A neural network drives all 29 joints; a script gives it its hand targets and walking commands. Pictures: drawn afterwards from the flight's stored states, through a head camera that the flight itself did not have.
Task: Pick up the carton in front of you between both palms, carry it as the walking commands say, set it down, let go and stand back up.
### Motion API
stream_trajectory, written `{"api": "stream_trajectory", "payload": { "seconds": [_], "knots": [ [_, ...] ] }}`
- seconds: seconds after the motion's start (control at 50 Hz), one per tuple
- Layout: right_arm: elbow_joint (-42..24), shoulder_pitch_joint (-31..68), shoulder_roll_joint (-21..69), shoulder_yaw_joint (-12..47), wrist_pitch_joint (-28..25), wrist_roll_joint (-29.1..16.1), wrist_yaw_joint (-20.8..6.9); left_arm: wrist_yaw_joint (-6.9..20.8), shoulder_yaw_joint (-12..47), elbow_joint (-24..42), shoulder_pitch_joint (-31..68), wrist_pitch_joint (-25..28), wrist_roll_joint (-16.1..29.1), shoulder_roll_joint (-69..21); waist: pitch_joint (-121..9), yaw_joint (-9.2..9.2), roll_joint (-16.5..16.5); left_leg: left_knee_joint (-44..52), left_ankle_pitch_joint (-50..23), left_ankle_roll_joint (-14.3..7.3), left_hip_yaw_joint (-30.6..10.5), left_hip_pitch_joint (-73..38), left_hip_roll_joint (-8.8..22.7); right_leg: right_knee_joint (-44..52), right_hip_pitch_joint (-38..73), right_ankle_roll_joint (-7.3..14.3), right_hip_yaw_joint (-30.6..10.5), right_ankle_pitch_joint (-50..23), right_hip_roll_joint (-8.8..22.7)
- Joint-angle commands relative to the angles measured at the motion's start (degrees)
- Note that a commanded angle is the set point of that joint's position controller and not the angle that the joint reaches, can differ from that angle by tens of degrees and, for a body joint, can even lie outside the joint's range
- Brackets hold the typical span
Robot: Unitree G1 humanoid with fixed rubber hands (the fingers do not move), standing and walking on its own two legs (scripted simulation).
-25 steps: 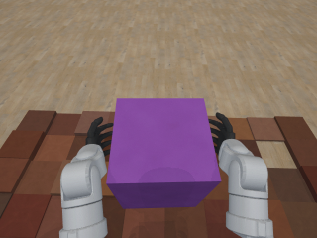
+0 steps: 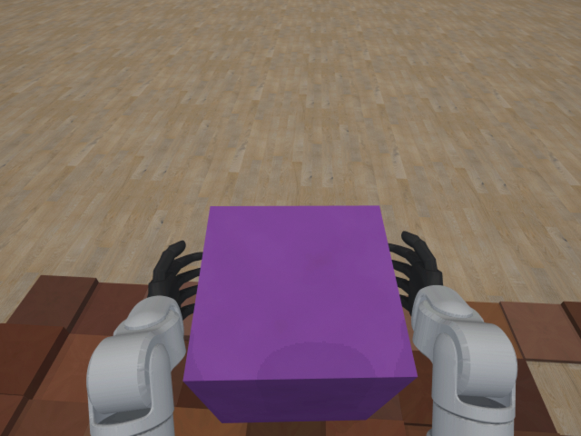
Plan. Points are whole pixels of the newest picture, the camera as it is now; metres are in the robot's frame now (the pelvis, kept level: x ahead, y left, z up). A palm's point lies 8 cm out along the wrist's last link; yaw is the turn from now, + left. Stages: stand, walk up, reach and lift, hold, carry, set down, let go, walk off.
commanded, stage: carry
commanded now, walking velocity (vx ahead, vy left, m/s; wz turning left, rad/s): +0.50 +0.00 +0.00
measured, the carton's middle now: (294, 322) +0.26 +0.00 +0.05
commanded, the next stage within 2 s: none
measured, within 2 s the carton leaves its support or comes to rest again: neither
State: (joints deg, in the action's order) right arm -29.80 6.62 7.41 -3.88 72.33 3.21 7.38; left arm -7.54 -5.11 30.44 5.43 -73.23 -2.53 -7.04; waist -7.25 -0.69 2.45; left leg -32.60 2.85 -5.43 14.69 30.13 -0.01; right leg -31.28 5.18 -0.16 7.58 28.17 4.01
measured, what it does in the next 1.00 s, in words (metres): climbs: right foot, then left foot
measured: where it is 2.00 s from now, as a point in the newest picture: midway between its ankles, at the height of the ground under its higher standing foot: (326, 227)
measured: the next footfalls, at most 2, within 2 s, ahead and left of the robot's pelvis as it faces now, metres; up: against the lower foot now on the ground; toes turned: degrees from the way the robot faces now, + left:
right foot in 0.48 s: +0.40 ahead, -0.13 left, +0.04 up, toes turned -9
left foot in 0.92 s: +0.65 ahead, +0.08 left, +0.02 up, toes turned +5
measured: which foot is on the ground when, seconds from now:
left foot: down 0.00-0.52, up 0.54-0.90, down 0.92-1.00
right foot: down 0.00-0.02, up 0.04-0.46, down 0.48-0.96, up 0.98-1.00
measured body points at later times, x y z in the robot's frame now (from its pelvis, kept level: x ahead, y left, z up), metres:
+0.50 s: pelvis +0.25 -0.02 +0.03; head +0.22 -0.03 +0.48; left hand +0.58 +0.13 +0.15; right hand +0.58 -0.18 +0.15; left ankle +0.14 +0.07 -0.70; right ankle +0.36 -0.12 -0.68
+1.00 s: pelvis +0.56 -0.01 +0.03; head +0.57 +0.01 +0.48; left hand +0.90 +0.16 +0.14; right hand +0.90 -0.15 +0.15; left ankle +0.60 +0.07 -0.70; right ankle +0.38 -0.12 -0.63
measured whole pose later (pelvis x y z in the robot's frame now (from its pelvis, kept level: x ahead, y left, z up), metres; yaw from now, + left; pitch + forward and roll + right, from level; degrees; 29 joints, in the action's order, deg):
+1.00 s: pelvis +0.56 -0.01 +0.03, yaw +0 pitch +5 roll -1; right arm -8.1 27.5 6.9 -12.4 64.4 5.2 7.1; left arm -8.7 -10.8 8.0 27.9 -67.1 -0.6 -2.3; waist -4.3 0.7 2.0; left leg -29.8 22.0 -19.5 6.4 24.4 -0.5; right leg -55.4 -15.1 1.0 5.0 27.3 2.5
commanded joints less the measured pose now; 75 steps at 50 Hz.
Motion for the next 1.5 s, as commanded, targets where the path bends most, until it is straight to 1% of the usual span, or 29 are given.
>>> {"api": "stream_trajectory", "payload": {
  "seconds": [0.0,0.06,0.16,0.38,0.44,0.46,0.48,0.5,0.54,0.58,0.76,0.82,0.86,0.88,0.9,0.92,0.96,0.98,1.08,1.18,1.22,1.24,1.26,1.28,1.3,1.34,1.36,1.4,1.48],
  "knots": [
    [-2.3,24.9,44.1,36.3,2.0,-20.0,-8.6,9.2,38.2,6.4,30.1,-1.2,20.4,-41.8,-16.4,-1.15,-8.7,16.0,2.3,-8.5,-35.8,-39.1,21.6,-48.3,-41.9,2.9,-9.9,-3.9,0.0],
    [-0.8,26.1,48.5,37.4,1.4,-20.3,-9.9,9.8,38.7,2.8,28.8,-0.6,18.7,-46.6,-14.8,-0.34,-4.2,19.9,6.9,-4.0,-27.4,-29.8,18.1,-39.5,-38.7,2.3,-8.7,-10.8,2.1],
    [2.5,31.5,45.7,37.3,-0.7,-19.9,-10.8,9.1,39.5,-0.9,34.8,2.1,16.7,-47.1,-11.0,-0.1,-8.7,23.7,12.7,-2.8,-16.7,-24.3,15.2,-24.4,-37.9,0.6,-3.1,-13.3,1.7],
    [23.8,47.7,35.1,25.0,-5.0,-12.7,-4.0,3.6,28.0,-23.2,51.6,5.9,13.3,-37.1,-5.8,-1.42,-10.3,19.0,11.1,-3.8,-12.8,-24.1,14.8,-4.7,-36.4,1.6,1.8,-17.3,0.1],
    [26.5,54.0,39.5,24.3,-6.0,-13.1,-3.4,3.4,24.7,-27.0,54.9,7.4,13.6,-40.0,-11.0,1.43,-5.4,2.9,1.8,0.0,-8.0,-19.8,11.3,4.2,-17.6,2.7,4.0,-14.4,-2.7],
    [27.8,55.2,40.2,23.9,-6.2,-13.1,-3.3,3.3,23.5,-28.7,54.4,7.9,13.2,-40.0,-14.7,3.81,0.7,-10.9,-2.1,2.7,-4.8,-13.5,9.0,6.7,-6.6,4.6,-2.5,-12.8,1.7],
    [27.7,56.0,41.6,24.9,-6.3,-13.6,-3.3,3.1,22.8,-30.0,54.4,8.5,12.9,-39.3,-18.5,4.66,14.6,-27.0,8.8,5.1,-4.5,0.0,2.2,11.6,3.4,10.3,-24.6,-11.5,13.7],
    [26.0,59.6,44.6,26.3,-6.9,-15.2,-3.5,3.3,23.3,-28.6,55.9,9.3,13.0,-42.3,-16.1,4.99,19.5,-33.5,26.1,4.5,-8.0,12.6,-1.7,12.8,9.2,13.7,-32.0,-25.6,16.3],
    [26.3,59.8,49.9,27.6,-7.9,-17.2,-4.3,4.1,26.9,-23.5,61.3,10.4,15.9,-48.0,-18.6,4.59,5.3,-38.3,26.7,4.1,-15.0,13.4,3.9,9.6,7.1,12.4,-25.7,-31.7,15.0],
    [24.7,57.6,52.6,27.9,-8.8,-17.1,-4.6,5.2,30.8,-18.9,64.4,11.1,18.8,-51.9,-19.7,3.74,1.6,-31.5,21.3,4.0,-15.2,12.5,5.6,12.0,5.7,10.3,-20.5,-25.7,14.1],
    [14.9,48.1,43.0,30.0,-8.0,-13.1,-3.9,6.1,35.9,-12.8,55.3,9.4,19.8,-45.0,-16.8,4.8,5.7,-3.5,2.3,4.7,-7.6,6.7,1.8,9.4,6.1,9.7,-6.6,-42.7,8.9],
    [16.3,47.0,39.8,29.4,-6.5,-12.7,-4.6,6.3,35.2,-15.4,53.8,8.1,18.1,-42.7,-13.9,4.14,4.8,4.3,-2.8,3.9,-6.6,-2.0,0.1,6.9,0.2,7.9,-4.1,-38.0,8.1],
    [18.9,45.7,38.1,28.0,-5.9,-12.0,-4.9,6.1,34.5,-17.0,54.6,7.4,17.6,-41.7,-15.1,0.7,0.9,11.8,-7.8,2.2,-3.4,-16.2,-1.7,-6.2,-4.3,4.6,1.2,-41.1,4.2],
    [20.0,45.6,37.1,26.8,-5.7,-11.5,-5.0,5.7,33.9,-18.0,54.9,7.1,17.0,-40.9,-17.8,-1.95,-2.1,10.0,-9.5,0.4,-6.9,-29.6,2.9,-16.0,-13.9,2.3,2.2,-32.4,2.6],
    [20.8,45.1,35.1,25.8,-5.6,-11.1,-4.8,5.4,33.1,-18.6,54.6,6.8,16.8,-40.6,-20.7,-3.23,-13.4,4.9,-23.5,-4.9,-25.1,-43.7,16.0,-28.3,-31.0,0.2,0.8,-13.2,-1.7],
    [22.4,44.5,36.5,25.4,-5.7,-11.5,-4.7,5.1,32.8,-19.4,53.5,6.7,16.9,-41.4,-24.5,-3.61,-21.0,5.1,-26.1,-11.3,-37.5,-52.1,21.1,-41.1,-43.1,-0.2,-3.1,4.4,-7.1],
    [21.7,46.7,42.1,27.1,-6.5,-13.8,-5.1,5.1,32.3,-19.0,56.4,7.2,17.7,-44.8,-22.0,-3.84,-10.6,7.4,-22.5,-8.5,-34.5,-51.1,16.4,-42.3,-49.5,2.0,-6.2,2.1,-2.9],
    [19.4,49.3,44.2,28.0,-6.9,-15.3,-5.6,5.1,32.1,-20.0,56.3,7.7,17.5,-47.0,-20.5,-3.43,-10.1,7.7,-26.4,-7.1,-32.8,-47.8,15.3,-41.7,-50.4,1.5,-6.0,0.4,-2.4],
    [18.0,53.0,49.7,31.7,-9.5,-20.1,-8.8,4.3,31.8,-20.7,54.1,10.2,12.6,-50.4,-19.2,-2.67,-17.1,11.8,-7.7,-7.4,-25.9,-41.6,12.6,-28.7,-48.5,-0.7,-6.0,-3.6,-1.6],
    [18.2,51.2,47.8,33.6,-10.6,-20.3,-9.1,3.5,32.4,-17.7,51.8,11.8,10.5,-46.7,-15.7,-1.93,-14.8,11.6,-11.7,-3.7,-17.1,-33.3,8.9,-9.2,-36.8,0.4,-0.2,-16.7,-3.7],
    [17.5,51.0,45.0,33.6,-10.5,-19.5,-8.3,3.8,32.9,-16.2,51.7,11.5,11.7,-44.1,-18.2,4.05,-14.6,0.7,-21.0,-1.5,-11.7,-24.7,8.7,-4.9,-17.8,0.7,4.7,-23.5,-6.1],
    [17.6,50.4,43.4,33.1,-10.1,-18.7,-7.7,4.1,32.6,-16.9,51.5,11.0,12.5,-42.5,-20.4,6.77,-8.4,-11.9,-21.9,0.3,-7.5,-20.7,6.3,-2.3,-8.9,0.8,6.0,-20.2,-7.2],
    [18.7,49.7,41.1,31.8,-9.4,-17.6,-6.8,4.3,31.9,-18.5,49.9,10.4,12.7,-40.8,-19.0,9.05,-3.2,-23.7,-15.7,0.4,-5.8,-15.4,3.2,1.9,-3.9,0.4,4.3,-23.8,-6.4],
    [18.3,51.4,41.2,32.2,-9.0,-17.1,-6.1,4.4,31.1,-18.7,50.1,10.3,13.1,-40.2,-15.7,9.93,4.4,-34.2,2.4,1.1,-8.1,-4.4,-0.2,6.9,0.7,1.9,-9.5,-28.7,-0.6],
    [16.7,50.5,42.2,31.6,-8.9,-16.3,-5.5,4.5,32.5,-17.6,52.4,10.2,14.8,-41.7,-15.3,6.4,15.9,-43.8,22.9,2.4,-10.7,8.6,-4.7,8.5,4.5,6.6,-29.8,-41.4,9.0],
    [17.2,49.4,40.7,27.5,-8.4,-14.1,-4.3,5.6,36.2,-15.1,58.1,9.7,20.3,-46.7,-17.7,5.18,3.5,-44.9,24.3,2.1,-16.3,10.2,1.0,6.1,3.5,10.5,-31.9,-38.5,9.4],
    [18.3,49.3,40.6,26.1,-8.0,-12.5,-3.6,6.3,36.9,-14.4,61.5,9.7,22.4,-47.5,-16.2,4.55,2.0,-41.8,21.6,2.8,-16.6,11.0,1.8,7.1,1.4,8.5,-29.3,-36.5,8.3],
    [20.6,49.2,40.5,23.7,-7.7,-9.2,-2.6,7.3,36.4,-15.4,64.5,9.6,24.6,-47.5,-14.4,4.72,1.9,-33.9,17.1,3.7,-14.2,10.3,2.6,9.1,-1.9,5.1,-22.8,-36.6,7.2],
    [22.4,48.9,39.3,24.3,-6.6,-7.5,-1.6,7.4,33.0,-20.6,61.4,8.7,23.8,-45.8,-13.1,5.72,3.7,-20.7,9.3,4.8,-11.3,12.8,0.8,11.0,1.1,5.4,-16.9,-47.4,5.3]
  ]
}}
